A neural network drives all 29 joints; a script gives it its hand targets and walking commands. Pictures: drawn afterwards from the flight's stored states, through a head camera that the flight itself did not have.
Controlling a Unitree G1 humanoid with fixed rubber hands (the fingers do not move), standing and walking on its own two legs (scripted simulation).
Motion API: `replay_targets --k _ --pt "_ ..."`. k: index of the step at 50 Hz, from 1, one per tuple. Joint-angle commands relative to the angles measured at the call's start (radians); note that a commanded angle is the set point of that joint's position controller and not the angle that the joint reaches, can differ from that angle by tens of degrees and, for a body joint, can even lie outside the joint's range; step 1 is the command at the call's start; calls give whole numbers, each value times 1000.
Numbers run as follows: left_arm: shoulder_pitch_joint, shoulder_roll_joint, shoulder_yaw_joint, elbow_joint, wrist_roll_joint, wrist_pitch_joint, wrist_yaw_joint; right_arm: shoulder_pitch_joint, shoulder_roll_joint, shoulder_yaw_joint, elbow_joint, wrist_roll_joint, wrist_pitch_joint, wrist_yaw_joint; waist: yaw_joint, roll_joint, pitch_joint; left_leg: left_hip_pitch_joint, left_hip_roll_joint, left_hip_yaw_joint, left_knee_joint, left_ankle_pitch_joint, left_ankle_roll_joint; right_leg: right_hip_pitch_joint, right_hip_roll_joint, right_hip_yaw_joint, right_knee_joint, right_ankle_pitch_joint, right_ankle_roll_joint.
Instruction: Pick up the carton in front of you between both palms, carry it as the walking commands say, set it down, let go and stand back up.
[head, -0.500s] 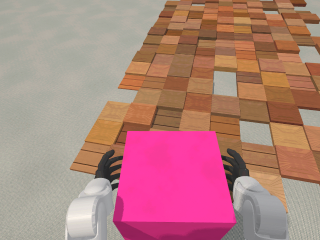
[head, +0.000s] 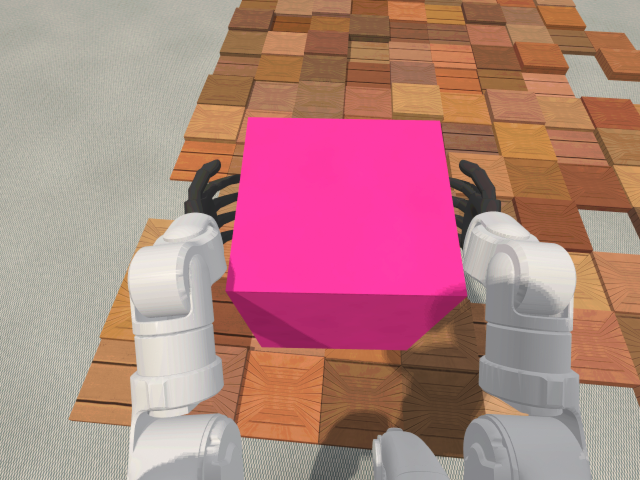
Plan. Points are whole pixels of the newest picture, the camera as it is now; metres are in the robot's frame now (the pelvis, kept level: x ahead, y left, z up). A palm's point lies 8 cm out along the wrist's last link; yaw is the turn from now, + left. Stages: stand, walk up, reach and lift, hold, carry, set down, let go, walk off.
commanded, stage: carry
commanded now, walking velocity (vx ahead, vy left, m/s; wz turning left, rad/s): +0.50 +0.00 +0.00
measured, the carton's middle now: (338, 249) +0.38 -0.01 +0.05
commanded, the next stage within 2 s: none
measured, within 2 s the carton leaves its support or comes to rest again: neither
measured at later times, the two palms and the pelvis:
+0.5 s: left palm (205, 33) +0.69 +0.16 +0.17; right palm (403, 22) +0.73 -0.13 +0.16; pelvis +0.35 -0.03 +0.03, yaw +2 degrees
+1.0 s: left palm out of the picture +0.98 +0.14 +0.16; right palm out of the picture +0.97 -0.16 +0.16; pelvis +0.70 +0.00 +0.03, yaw -1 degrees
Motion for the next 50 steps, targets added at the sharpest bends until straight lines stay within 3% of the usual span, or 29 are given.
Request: replay_targets --k 1,6,8,9,10,11,12,13,14,15,16,18,21,22,25,27,28,29,30,31,32,33,35,37,39,41,45,48,50 --pt "-635 -740 -594 -19 -213 -17 -48 -711 792 635 -100 314 -7 114 -12 124 -503 507 258 -281 -119 365 143 -158 -15 -20 -80 45 5" --pt "-674 -741 -564 -12 -214 28 -55 -728 797 591 -76 286 39 110 -32 131 -426 538 216 -208 -92 538 118 -135 16 -77 -391 145 -7" --pt "-663 -741 -557 -15 -210 51 -60 -728 807 586 -82 277 61 112 -2 156 -405 463 193 -132 -71 675 68 54 82 -166 -556 127 -18" --pt "-651 -743 -557 -11 -211 61 -63 -720 809 585 -83 272 72 113 35 180 -432 445 190 -94 25 849 32 191 120 -197 -621 170 -26" --pt "-636 -748 -558 -7 -214 69 -67 -702 812 591 -85 268 83 114 85 151 -516 369 157 -24 203 885 -14 440 134 -208 -673 226 -47" --pt "-605 -750 -553 -5 -212 71 -69 -714 812 592 -104 268 92 115 139 57 -618 155 93 -23 401 644 -56 723 17 44 -717 175 -93" --pt "-628 -751 -561 -25 -209 69 -69 -719 842 593 -143 264 99 119 149 -277 -732 -146 -26 -81 708 154 -98 997 -243 495 -738 359 -249" --pt "-604 -797 -574 -38 -236 75 -76 -744 838 604 -153 261 105 121 161 -332 -701 -335 -96 -158 891 -230 -81 1079 -262 583 -774 581 -285" --pt "-631 -830 -604 -96 -264 76 -86 -742 865 607 -159 250 102 120 161 -222 -663 -439 -53 -225 978 -239 -53 1098 -258 493 -707 710 -273" --pt "-679 -871 -637 -148 -295 72 -97 -733 871 593 -177 232 95 118 172 -95 -635 -490 -25 -232 948 -207 -40 1078 -240 422 -687 724 -225" --pt "-717 -898 -665 -197 -319 64 -106 -712 879 584 -185 214 88 116 163 -63 -591 -504 2 -235 869 -175 -32 1036 -221 373 -703 715 -184" --pt "-757 -920 -715 -272 -364 48 -118 -672 861 581 -216 171 72 106 146 -72 -594 -468 18 -227 759 -140 -35 1008 -207 326 -743 626 -147" --pt "-718 -873 -747 -311 -395 41 -127 -591 799 582 -236 126 56 87 142 -72 -586 -486 23 -200 621 -133 -48 998 -216 273 -752 658 -165" --pt "-694 -853 -750 -311 -397 43 -128 -558 778 578 -239 113 58 81 137 -64 -566 -440 11 -172 497 -146 -55 938 -201 233 -775 652 -172" --pt "-597 -808 -738 -289 -392 66 -135 -491 743 587 -253 94 78 76 117 -143 -502 -224 -42 -71 195 73 -58 781 -114 56 -779 744 -113" --pt "-518 -790 -719 -263 -370 86 -138 -458 743 603 -268 110 102 87 111 -162 -487 -119 -60 -31 42 229 -51 780 -95 -5 -729 825 -69" --pt "-483 -784 -710 -254 -357 98 -138 -437 749 612 -270 122 116 95 92 -149 -490 -33 -74 -17 -40 315 -45 774 -83 -40 -669 864 -43" --pt "-453 -783 -704 -243 -340 109 -137 -411 754 617 -263 134 129 105 44 -133 -512 120 -69 -3 -126 396 -40 740 -75 -70 -587 854 -11" --pt "-429 -784 -702 -236 -318 118 -137 -389 757 625 -262 149 141 117 1 -87 -530 287 -47 9 -132 387 -49 659 -62 -90 -488 742 14" --pt "-425 -779 -695 -231 -297 130 -137 -369 762 633 -257 165 152 130 -16 0 -538 457 64 -135 -82 383 -48 473 -29 -81 -354 464 39" --pt "-409 -799 -690 -237 -290 148 -137 -370 756 641 -245 171 156 139 3 296 -600 654 338 -594 -98 509 118 179 99 -71 -78 -2 74" --pt "-401 -810 -694 -244 -281 157 -139 -362 809 661 -248 200 163 151 8 339 -606 670 380 -730 -156 414 189 65 114 6 74 -184 58" --pt "-379 -888 -709 -273 -271 155 -148 -372 913 710 -327 244 166 179 15 129 -521 580 323 -585 -167 459 150 8 38 39 11 -91 46" --pt "-311 -940 -729 -301 -244 135 -153 -368 984 760 -405 276 157 204 23 75 -476 500 269 -460 -216 492 78 55 10 26 -159 -6 52" --pt "-213 -952 -756 -336 -207 116 -153 -303 993 793 -444 282 143 219 18 125 -484 533 266 -418 -223 553 83 64 32 0 -305 -15 61" --pt "-101 -974 -767 -319 -199 107 -150 -222 991 810 -449 302 141 229 24 118 -486 524 254 -356 -232 526 91 81 40 -33 -407 -3 68" --pt "20 -946 -773 -346 -196 107 -155 -97 945 823 -453 305 143 243 23 153 -411 508 216 -258 -226 591 80 81 56 -97 -603 167 69" --pt "-6 -924 -802 -364 -231 114 -168 -82 912 819 -441 289 144 244 30 174 -368 394 190 -163 -187 625 35 260 85 -179 -734 249 47" --pt "-37 -899 -810 -354 -251 117 -174 -85 880 813 -430 275 146 237 42 118 -416 218 136 -66 7 639 -12 565 99 -189 -743 263 1"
